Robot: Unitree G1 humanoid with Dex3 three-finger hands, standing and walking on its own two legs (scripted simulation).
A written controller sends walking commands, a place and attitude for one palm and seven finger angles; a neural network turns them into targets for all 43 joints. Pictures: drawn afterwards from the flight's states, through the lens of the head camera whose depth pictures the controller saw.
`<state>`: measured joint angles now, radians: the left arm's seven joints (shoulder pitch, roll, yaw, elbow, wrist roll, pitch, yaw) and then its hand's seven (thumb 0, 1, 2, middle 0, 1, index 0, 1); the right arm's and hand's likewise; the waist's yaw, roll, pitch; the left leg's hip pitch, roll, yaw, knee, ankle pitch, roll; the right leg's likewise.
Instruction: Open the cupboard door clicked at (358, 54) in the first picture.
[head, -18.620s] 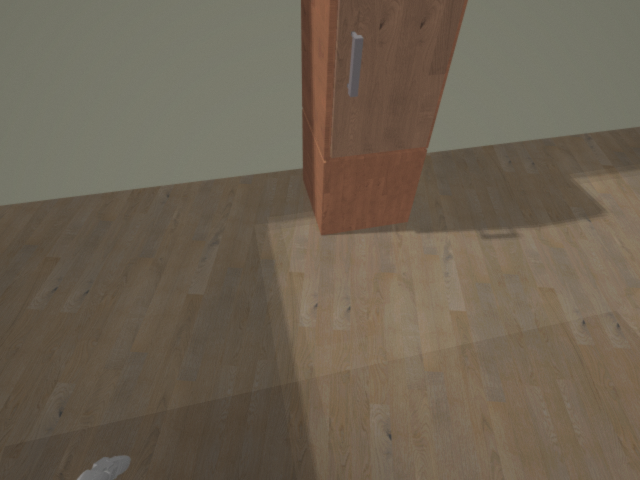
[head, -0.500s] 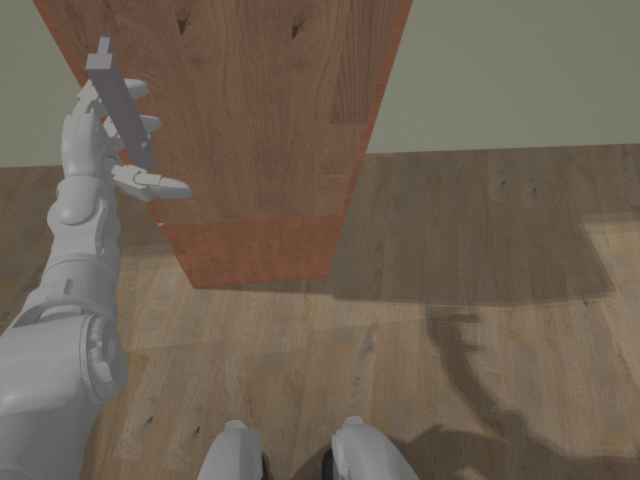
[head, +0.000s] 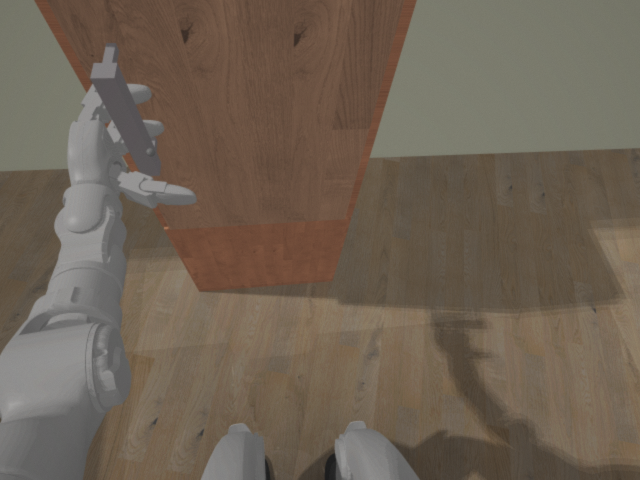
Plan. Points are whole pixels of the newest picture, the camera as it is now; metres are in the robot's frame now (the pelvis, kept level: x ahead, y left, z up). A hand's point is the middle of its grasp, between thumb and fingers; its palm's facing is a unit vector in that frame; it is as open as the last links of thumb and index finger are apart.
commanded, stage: close the thumb around the handle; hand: left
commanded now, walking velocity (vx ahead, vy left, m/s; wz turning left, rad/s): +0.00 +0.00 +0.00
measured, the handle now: (133, 115) +0.56 +0.20 +0.07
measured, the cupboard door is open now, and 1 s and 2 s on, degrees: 0 2 46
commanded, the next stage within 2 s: pull the door open along its arc in 0.72 s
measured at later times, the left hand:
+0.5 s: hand (149, 152) +0.50 +0.18 +0.07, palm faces +0.07 -1.00 -0.01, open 8.2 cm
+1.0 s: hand (149, 156) +0.49 +0.18 +0.07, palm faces +0.06 -1.00 -0.01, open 6.0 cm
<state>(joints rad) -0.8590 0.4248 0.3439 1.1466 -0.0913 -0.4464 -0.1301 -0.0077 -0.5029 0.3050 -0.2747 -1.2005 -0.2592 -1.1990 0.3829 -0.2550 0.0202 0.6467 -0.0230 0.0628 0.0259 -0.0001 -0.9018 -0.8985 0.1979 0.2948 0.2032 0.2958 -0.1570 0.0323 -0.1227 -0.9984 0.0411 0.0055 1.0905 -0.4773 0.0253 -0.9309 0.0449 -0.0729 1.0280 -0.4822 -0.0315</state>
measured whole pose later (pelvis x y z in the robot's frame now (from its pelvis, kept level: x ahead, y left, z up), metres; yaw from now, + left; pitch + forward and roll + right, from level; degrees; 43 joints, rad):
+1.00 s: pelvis +0.00 +0.00 +0.00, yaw -1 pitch +21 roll -3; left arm -0.79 0.41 0.36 1.09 -0.10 -0.45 -0.14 0.01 0.71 0.78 -0.33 -1.33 -0.32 -1.35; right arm 0.37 -0.25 0.02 0.63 -0.02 0.08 0.02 0.00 -0.90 -0.90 0.20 0.29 0.20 0.30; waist -0.15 0.03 -0.13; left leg -0.96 0.04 0.02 1.07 -0.48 0.03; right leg -0.90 0.05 -0.06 1.01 -0.48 -0.03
